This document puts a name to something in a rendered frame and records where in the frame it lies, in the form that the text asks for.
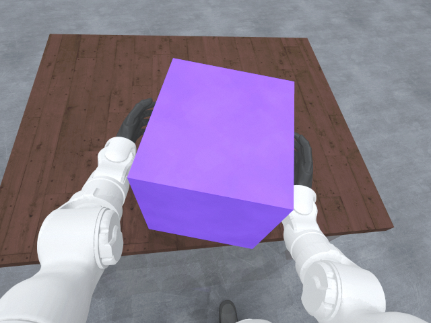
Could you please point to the left robot upper arm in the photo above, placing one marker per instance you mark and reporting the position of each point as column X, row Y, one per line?
column 76, row 245

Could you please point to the robot right foot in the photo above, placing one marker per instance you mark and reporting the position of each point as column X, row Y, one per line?
column 227, row 312

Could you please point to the right robot hand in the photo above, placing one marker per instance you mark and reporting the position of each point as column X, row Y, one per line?
column 303, row 165

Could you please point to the left robot hand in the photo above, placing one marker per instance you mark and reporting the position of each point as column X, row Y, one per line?
column 131, row 127

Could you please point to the robot left forearm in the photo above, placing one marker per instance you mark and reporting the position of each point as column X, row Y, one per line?
column 108, row 184

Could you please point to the table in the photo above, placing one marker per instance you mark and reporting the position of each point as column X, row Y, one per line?
column 87, row 84

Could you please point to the right robot upper arm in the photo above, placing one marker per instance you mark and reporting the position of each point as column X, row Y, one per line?
column 338, row 293

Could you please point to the robot right forearm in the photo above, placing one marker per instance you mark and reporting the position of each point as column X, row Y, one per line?
column 303, row 237

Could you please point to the carton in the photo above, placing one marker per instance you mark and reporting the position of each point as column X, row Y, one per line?
column 216, row 161

